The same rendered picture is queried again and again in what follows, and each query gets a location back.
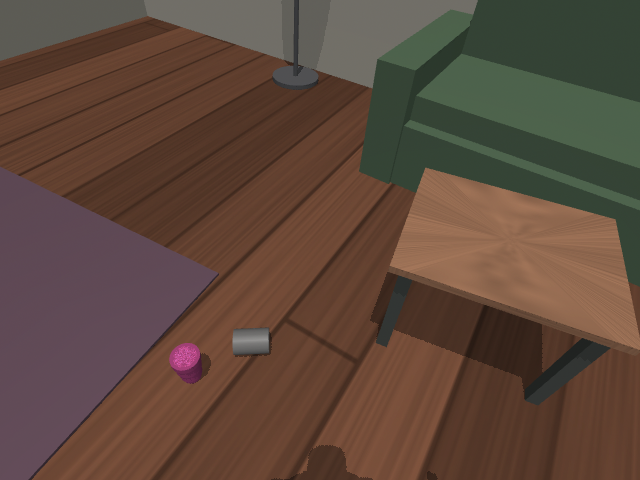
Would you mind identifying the floor lamp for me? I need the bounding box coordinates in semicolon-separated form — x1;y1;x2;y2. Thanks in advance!
273;0;318;90

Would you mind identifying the sofa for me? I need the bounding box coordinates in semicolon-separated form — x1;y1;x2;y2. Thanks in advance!
359;0;640;287

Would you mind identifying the coffee table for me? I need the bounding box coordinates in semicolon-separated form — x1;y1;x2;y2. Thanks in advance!
376;168;640;405

